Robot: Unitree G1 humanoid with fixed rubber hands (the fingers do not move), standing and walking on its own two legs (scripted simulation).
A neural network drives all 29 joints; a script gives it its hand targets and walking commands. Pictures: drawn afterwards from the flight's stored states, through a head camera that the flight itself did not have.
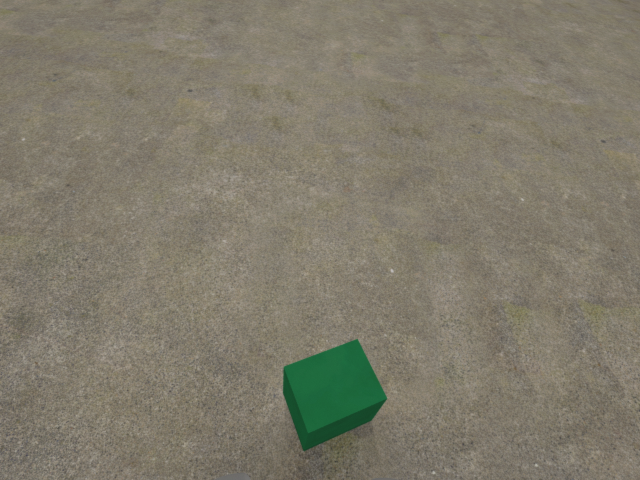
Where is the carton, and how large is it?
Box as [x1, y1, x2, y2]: [283, 339, 386, 450]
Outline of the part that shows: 357,339 284,366 283,393 303,450 371,420 386,399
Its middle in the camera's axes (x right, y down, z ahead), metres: +0.03 +0.44 +1.10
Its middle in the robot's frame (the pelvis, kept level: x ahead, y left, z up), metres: +0.41 -0.08 -0.66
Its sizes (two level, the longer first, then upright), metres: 0.222 0.176 0.222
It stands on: the floor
